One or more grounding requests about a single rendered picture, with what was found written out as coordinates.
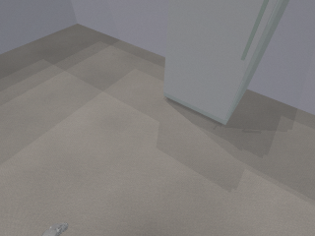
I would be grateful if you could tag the robot left hand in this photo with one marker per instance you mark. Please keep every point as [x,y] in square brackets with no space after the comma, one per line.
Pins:
[55,229]

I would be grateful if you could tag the fridge door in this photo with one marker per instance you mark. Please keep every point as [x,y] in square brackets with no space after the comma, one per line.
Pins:
[205,40]

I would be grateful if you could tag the handle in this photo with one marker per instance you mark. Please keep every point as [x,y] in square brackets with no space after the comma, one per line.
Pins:
[258,20]

